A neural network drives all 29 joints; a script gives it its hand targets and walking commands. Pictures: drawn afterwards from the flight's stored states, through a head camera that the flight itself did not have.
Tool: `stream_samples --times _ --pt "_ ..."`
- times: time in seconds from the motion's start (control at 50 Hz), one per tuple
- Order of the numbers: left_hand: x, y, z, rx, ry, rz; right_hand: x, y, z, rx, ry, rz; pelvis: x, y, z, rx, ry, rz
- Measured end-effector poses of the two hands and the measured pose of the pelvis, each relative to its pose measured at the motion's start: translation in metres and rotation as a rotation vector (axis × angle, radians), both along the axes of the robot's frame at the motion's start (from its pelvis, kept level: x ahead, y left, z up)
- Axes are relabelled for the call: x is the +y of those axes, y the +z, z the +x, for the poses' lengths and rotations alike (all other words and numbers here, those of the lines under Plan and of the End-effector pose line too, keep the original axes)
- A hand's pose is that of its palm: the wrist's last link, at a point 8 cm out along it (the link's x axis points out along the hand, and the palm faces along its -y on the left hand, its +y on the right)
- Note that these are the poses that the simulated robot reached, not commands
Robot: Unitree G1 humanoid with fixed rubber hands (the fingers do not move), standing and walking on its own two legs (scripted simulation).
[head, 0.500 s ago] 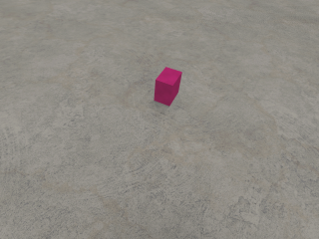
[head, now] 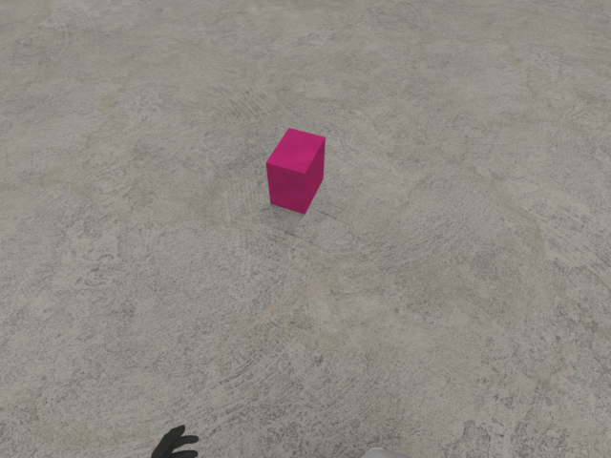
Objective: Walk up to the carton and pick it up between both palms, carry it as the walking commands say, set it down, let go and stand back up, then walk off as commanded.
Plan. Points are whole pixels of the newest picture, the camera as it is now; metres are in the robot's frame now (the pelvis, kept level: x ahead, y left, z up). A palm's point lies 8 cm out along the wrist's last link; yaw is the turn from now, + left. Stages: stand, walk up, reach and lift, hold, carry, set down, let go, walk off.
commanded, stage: walk up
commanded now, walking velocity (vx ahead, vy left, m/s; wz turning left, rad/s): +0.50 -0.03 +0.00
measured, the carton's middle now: (297, 171) +1.22 -0.01 -0.64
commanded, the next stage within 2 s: none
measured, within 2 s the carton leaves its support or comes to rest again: neither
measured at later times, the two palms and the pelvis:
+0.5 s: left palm out of the picture +0.14 +0.24 -0.13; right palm (405, 278) +0.41 -0.18 -0.12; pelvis +0.25 +0.04 +0.00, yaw -3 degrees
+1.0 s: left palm (231, 189) +0.66 +0.15 -0.13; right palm (455, 308) +0.35 -0.25 -0.12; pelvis +0.50 -0.05 +0.00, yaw -2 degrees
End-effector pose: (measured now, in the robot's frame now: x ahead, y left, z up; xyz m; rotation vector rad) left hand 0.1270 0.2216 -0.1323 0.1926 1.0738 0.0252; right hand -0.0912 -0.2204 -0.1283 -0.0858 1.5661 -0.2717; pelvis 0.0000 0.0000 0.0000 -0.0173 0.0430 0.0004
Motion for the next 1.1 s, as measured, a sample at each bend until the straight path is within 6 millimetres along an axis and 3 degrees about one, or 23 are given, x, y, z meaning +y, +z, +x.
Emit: stream_samples --times 0.1,0.16,0.22,0.32,0.44,0.48,0.52,0.64,0.72,0.8,0.9,1.0,1.04,1.1 --pt "0.009 0.019 -0.063 0.194 0.144 0.064 -0.041 0.010 0.168 -0.283 0.155 -0.025 -0.010 0.019 0.047 -0.018 -0.012 0.027" --pt "0.006 0.029 -0.099 0.332 0.190 0.078 -0.045 0.020 0.256 -0.433 0.200 -0.017 -0.011 0.024 0.072 -0.036 -0.032 0.034" --pt "-0.003 0.035 -0.115 0.428 0.227 0.062 -0.035 0.029 0.322 -0.526 0.227 0.011 -0.010 0.025 0.100 -0.050 -0.037 0.037" --pt "-0.015 0.033 -0.098 0.493 0.279 0.017 -0.001 0.032 0.403 -0.573 0.274 0.069 -0.002 0.023 0.150 -0.050 -0.034 0.033" --pt "0.001 0.013 -0.036 0.531 0.317 -0.010 0.042 0.017 0.489 -0.586 0.326 0.078 0.023 0.004 0.224 -0.015 -0.036 0.013" --pt "0.014 0.004 -0.006 0.543 0.299 -0.009 0.046 0.012 0.504 -0.591 0.315 0.048 0.032 -0.002 0.246 -0.011 -0.041 0.013" --pt "0.030 0.002 0.037 0.498 0.271 0.000 0.040 0.012 0.495 -0.546 0.276 0.011 0.037 0.002 0.263 -0.022 -0.051 -0.002" --pt "0.062 0.006 0.200 0.258 0.122 0.020 0.009 0.028 0.414 -0.284 0.084 -0.085 0.038 0.022 0.320 -0.056 -0.050 -0.039" --pt "0.054 0.016 0.297 0.123 0.057 0.000 0.006 0.038 0.376 -0.133 0.010 -0.088 0.030 0.029 0.354 -0.060 -0.040 -0.052" --pt "0.025 0.020 0.372 0.062 -0.006 -0.034 0.008 0.043 0.369 -0.050 -0.043 -0.065 0.016 0.030 0.391 -0.052 -0.037 -0.054" --pt "-0.025 0.014 0.454 0.033 -0.074 -0.067 0.000 0.034 0.395 0.007 -0.090 -0.028 -0.012 0.021 0.442 -0.029 -0.043 -0.030" --pt "-0.074 0.000 0.534 -0.026 -0.098 -0.045 -0.030 0.005 0.443 0.080 -0.086 0.025 -0.052 -0.005 0.505 0.005 -0.042 0.004" --pt "-0.081 0.001 0.545 -0.040 -0.079 -0.020 -0.047 -0.004 0.483 0.065 -0.048 0.043 -0.063 -0.006 0.520 0.003 -0.039 0.005" --pt "-0.076 0.010 0.525 0.023 0.000 0.015 -0.074 -0.005 0.569 -0.069 0.037 0.035 -0.072 0.006 0.544 -0.015 -0.023 0.023"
